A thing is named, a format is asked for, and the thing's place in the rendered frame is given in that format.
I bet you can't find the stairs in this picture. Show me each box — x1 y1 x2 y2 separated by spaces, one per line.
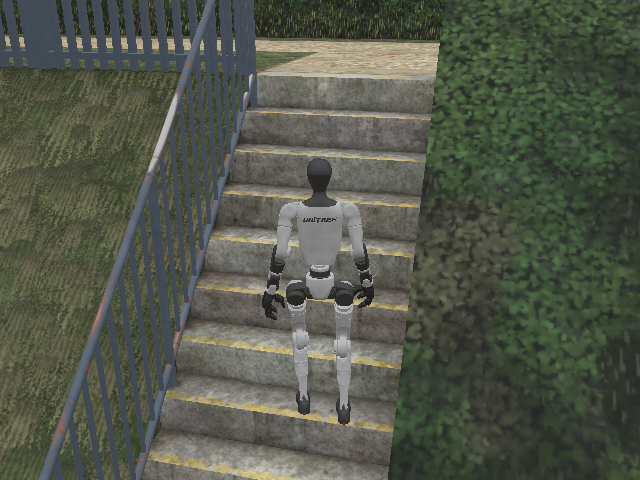
142 75 435 480

